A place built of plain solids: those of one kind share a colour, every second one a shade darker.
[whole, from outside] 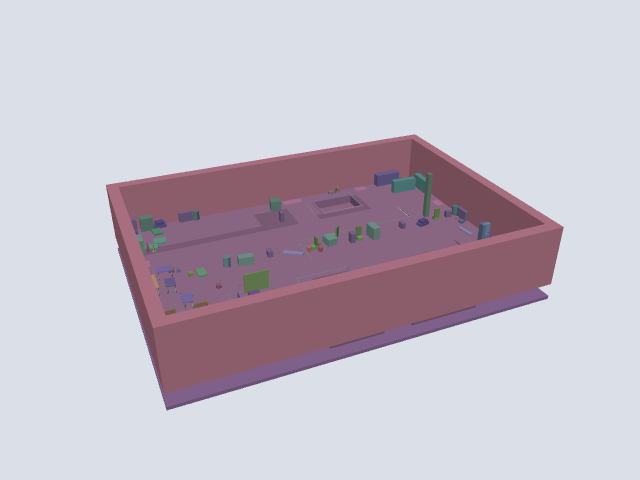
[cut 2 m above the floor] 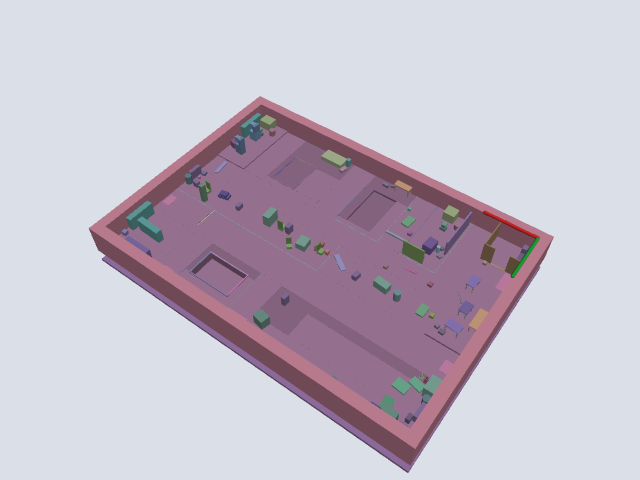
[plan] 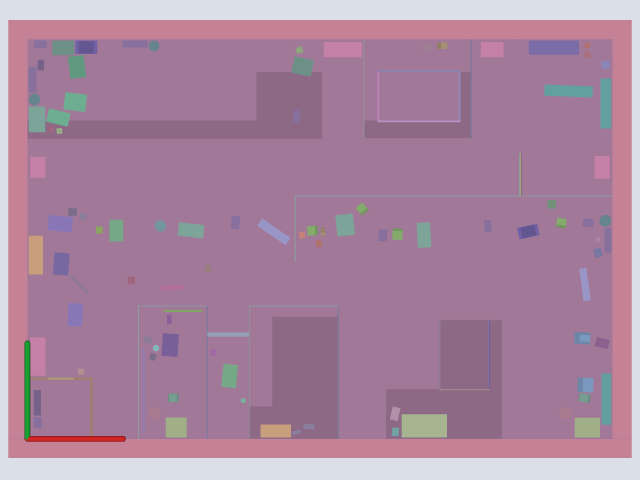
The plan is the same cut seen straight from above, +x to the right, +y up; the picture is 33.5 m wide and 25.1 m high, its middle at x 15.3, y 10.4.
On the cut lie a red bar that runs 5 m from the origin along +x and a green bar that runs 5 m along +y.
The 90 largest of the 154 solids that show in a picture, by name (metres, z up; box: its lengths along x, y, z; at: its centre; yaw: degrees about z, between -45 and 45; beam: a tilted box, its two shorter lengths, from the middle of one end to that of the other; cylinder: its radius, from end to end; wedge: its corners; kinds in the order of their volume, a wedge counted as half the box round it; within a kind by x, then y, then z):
{
 "floor_1": {"box": [3.4, 3.2, 1.0], "at": [1.7, 1.6, -0.5]},
 "floor_2": {"box": [3.4, 2.2, 1.0], "at": [1.7, 4.3, -0.5]},
 "floor_3": {"box": [3.4, 7.3, 1.18], "at": [1.7, 9.05, -0.41]},
 "floor_4": {"box": [4.05, 2.53, 2.1], "at": [2.02, 17.91, -1.05]},
 "floor_5": {"box": [2.4, 12.7, 1.0], "at": [4.6, 6.35, -0.5]},
 "floor_6": {"box": [3.6, 6.95, 1.0], "at": [7.6, 3.48, -0.5]},
 "floor_7": {"box": [15.4, 0.95, 2.1], "at": [7.7, 16.18, -1.05]},
 "floor_8": {"box": [15.4, 1.72, 2.1], "at": [7.7, 20.04, -1.05]},
 "floor_9": {"box": [7.93, 2.53, 2.1], "at": [8.02, 17.91, -1.05]},
 "floor_10": {"box": [6.0, 3.45, 1.0], "at": [8.8, 10.97, -0.5]},
 "floor_11": {"box": [2.2, 6.95, 1.0], "at": [10.5, 3.48, -0.5]},
 "floor_12": {"box": [1.2, 4.69, 2.1], "at": [12.2, 4.04, -1.05]},
 "floor_13": {"box": [2.2, 3.45, 1.0], "at": [12.9, 10.97, -0.5]},
 "floor_14": {"box": [3.42, 2.53, 2.1], "at": [13.69, 17.91, -1.05]},
 "floor_15": {"box": [4.65, 1.7, 2.1], "at": [13.93, 0.85, -1.05]},
 "floor_16": {"box": [4.65, 0.56, 2.1], "at": [13.93, 6.67, -1.05]},
 "floor_17": {"box": [2.53, 4.69, 1.88], "at": [14.06, 4.04, -1.16]},
 "floor_18": {"box": [30.6, 3.0, 1.0], "at": [15.3, 14.2, -0.5]},
 "floor_19": {"box": [0.92, 4.69, 2.1], "at": [15.79, 4.04, -1.05]},
 "floor_20": {"box": [2.2, 5.2, 1.0], "at": [16.5, 18.3, -0.5]},
 "floor_21": {"box": [2.5, 6.95, 1.0], "at": [17.5, 3.48, -0.5]},
 "floor_22": {"box": [0.8, 2.53, 2.1], "at": [18.0, 17.91, -1.05]},
 "floor_23": {"box": [24.8, 2.3, 1.0], "at": [18.2, 8.1, -0.5]},
 "floor_24": {"box": [2.85, 3.61, 2.1], "at": [20.18, 4.41, -1.05]},
 "floor_25": {"box": [5.6, 0.95, 2.1], "at": [20.4, 16.18, -1.05]},
 "floor_26": {"box": [5.6, 1.72, 2.1], "at": [20.4, 20.04, -1.05]},
 "floor_27": {"box": [4.15, 2.53, 1.36], "at": [20.48, 17.91, -1.42]},
 "floor_28": {"box": [6.05, 2.6, 2.1], "at": [21.77, 1.3, -1.05]},
 "floor_29": {"box": [6.05, 0.74, 2.1], "at": [21.77, 6.58, -1.05]},
 "floor_30": {"box": [16.6, 3.45, 1.0], "at": [22.3, 10.97, -0.5]},
 "floor_31": {"box": [2.53, 3.61, 2.1], "at": [22.86, 4.41, -1.05]},
 "floor_32": {"box": [0.65, 2.53, 2.1], "at": [22.88, 17.91, -1.05]},
 "floor_33": {"box": [2.2, 5.2, 1.0], "at": [24.3, 18.3, -0.5]},
 "floor_34": {"box": [0.67, 3.61, 2.1], "at": [24.46, 4.41, -1.05]},
 "floor_35": {"box": [2.4, 6.95, 1.0], "at": [26.0, 3.48, -0.5]},
 "floor_36": {"box": [5.2, 5.2, 1.0], "at": [28.0, 18.3, -0.5]},
 "floor_37": {"box": [3.4, 6.95, 1.12], "at": [28.9, 3.48, -0.44]},
 "wall_1": {"box": [1.0, 20.9, 5.5], "at": [-0.5, 10.45, 1.75]},
 "wall_2": {"box": [32.6, 1.0, 5.5], "at": [15.3, -0.5, 1.75]},
 "wall_3": {"box": [32.6, 1.0, 5.5], "at": [15.3, 21.4, 1.75]},
 "wall_4": {"box": [1.0, 20.9, 5.5], "at": [31.1, 10.45, 1.75]},
 "floor_base_1": {"box": [32.6, 22.9, 0.3], "at": [15.3, 10.45, -2.35]},
 "pallet_load_1": {"box": [0.86, 1.35, 1.28], "at": [0.5, 16.71, 0.64]},
 "pallet_load_2": {"box": [1.15, 0.77, 1.29], "at": [1.87, 20.45, 0.65]},
 "pallet_load_3": {"box": [1.34, 0.71, 0.77], "at": [8.55, 10.9, 0.39], "yaw": -6.5},
 "pallet_load_4": {"box": [1.04, 0.88, 1.02], "at": [14.39, 19.47, 0.51], "yaw": -12.2},
 "pallet_load_5": {"box": [0.93, 1.12, 0.67], "at": [16.61, 11.18, 0.34], "yaw": 6.1},
 "pallet_load_6": {"box": [0.71, 1.31, 1.19], "at": [20.74, 10.66, 0.59], "yaw": 3.2},
 "bar_rack_1": {"box": [2.53, 0.59, 1.3], "at": [28.3, 18.19, 0.65], "yaw": -2.2},
 "bar_rack_2": {"box": [0.57, 2.61, 1.36], "at": [30.25, 17.54, 0.68]},
 "bar_rack_3": {"box": [0.51, 2.69, 1.31], "at": [30.27, 2.08, 0.78]},
 "crate_stack_1": {"box": [0.41, 1.32, 0.86], "at": [0.28, 18.77, 0.43]},
 "crate_stack_2": {"box": [0.38, 1.33, 0.85], "at": [0.52, 1.89, 0.42]},
 "crate_stack_3": {"box": [0.42, 0.57, 1.26], "at": [0.54, 0.84, 0.63]},
 "crate_stack_4": {"box": [0.64, 0.4, 1.16], "at": [0.68, 20.63, 0.58]},
 "crate_stack_5": {"box": [1.31, 0.37, 0.93], "at": [5.62, 20.64, 0.47]},
 "crate_stack_6": {"box": [0.45, 0.69, 0.54], "at": [10.88, 11.31, 0.27], "yaw": -6.5},
 "crate_stack_7": {"box": [0.37, 0.61, 1.0], "at": [14.08, 16.87, 0.5], "yaw": -2.8},
 "crate_stack_8": {"box": [0.45, 0.62, 0.9], "at": [18.59, 10.65, 0.45], "yaw": -2.3},
 "crate_stack_9": {"box": [0.36, 1.3, 0.97], "at": [30.35, 10.38, 0.48]},
 "board_stack_1": {"box": [2.64, 0.74, 1.23], "at": [27.53, 20.46, 0.61]},
 "forge_hearth_1": {"box": [1.1, 1.05, 0.93], "at": [7.79, 0.59, 0.47]},
 "forge_hearth_2": {"box": [1.33, 1.03, 0.89], "at": [29.28, 0.58, 0.56]},
 "bandsaw_1": {"box": [0.28, 0.61, 1.07], "at": [28.74, 5.28, 1.73], "yaw": -3.7},
 "bandsaw_2": {"box": [0.28, 0.76, 1.04], "at": [28.91, 2.83, 1.68], "yaw": -2.3},
 "bandsaw_3": {"box": [0.83, 0.61, 1.07], "at": [29.02, 5.27, 0.66], "yaw": -3.7},
 "bandsaw_4": {"box": [0.55, 0.37, 0.84], "at": [29.16, 5.26, 1.84], "yaw": -3.7},
 "bandsaw_5": {"box": [0.83, 0.76, 1.04], "at": [29.18, 2.82, 0.64], "yaw": -2.3},
 "bandsaw_6": {"box": [0.55, 0.46, 0.78], "at": [29.32, 2.81, 1.81], "yaw": -2.3},
 "part_1": {"box": [1.07, 0.1, 2.65], "at": [0.54, 3.15, 1.27]},
 "part_2": {"box": [0.98, 0.1, 2.65], "at": [2.91, 3.15, 1.27]},
 "part_3": {"box": [0.1, 3.1, 2.65], "at": [3.35, 1.55, 1.27]},
 "sheet_stack_1": {"box": [2.37, 1.22, 0.46], "at": [20.75, 0.68, 0.23]},
 "screenW_1": {"box": [0.16, 4.4, 1.71], "at": [6.07, 2.52, 0.85]},
 "barrel_1": {"cylinder": 0.3, "from": [0.38, 17.75, 0.0], "to": [0.38, 17.75, 0.9]},
 "barrel_2": {"cylinder": 0.28, "from": [6.62, 20.55, 0.0], "to": [6.62, 20.55, 0.89]},
 "barrel_3": {"cylinder": 0.3, "from": [6.95, 11.13, 0.0], "to": [6.95, 11.13, 0.94]},
 "barrel_4": {"cylinder": 0.31, "from": [30.22, 11.4, 0.0], "to": [30.22, 11.4, 0.9]},
 "column_a0a_1": {"box": [0.45, 0.45, 4.5], "at": [27.42, 12.27, 2.25]},
 "table_saw_1": {"box": [0.85, 1.19, 0.89], "at": [7.47, 4.91, 0.45], "yaw": -3.7},
 "screenN_1": {"box": [2.05, 0.13, 1.7], "at": [8.14, 6.7, 0.85]},
 "sack_pile_1": {"box": [1.14, 0.71, 0.3], "at": [3.08, 20.48, 0.15]},
 "sack_pile_2": {"box": [1.08, 0.62, 0.29], "at": [26.2, 10.84, 0.14], "yaw": 12.3},
 "inway_pallet_1": {"box": [0.72, 1.14, 0.21], "at": [4.65, 10.89, 0.06], "yaw": -0.1},
 "inway_pallet_2": {"box": [0.77, 1.22, 0.21], "at": [10.58, 3.29, 0.06], "yaw": -5.6},
 "quench_tub_1": {"cylinder": 0.31, "from": [6.64, 1.34, 0.0], "to": [6.64, 1.34, 0.56]},
 "quench_tub_2": {"cylinder": 0.3, "from": [28.13, 1.34, 0.12], "to": [28.13, 1.34, 0.75]},
 "pallet_1": {"box": [1.15, 0.91, 0.16], "at": [2.5, 17.61, 0.08], "yaw": -6.8},
 "pallet_2": {"box": [0.83, 1.17, 0.19], "at": [2.6, 19.45, 0.04], "yaw": 6.9},
 "offcut_bin_1": {"box": [0.7, 0.5, 0.7], "at": [30.06, 5.01, 0.47], "yaw": -14.7}
}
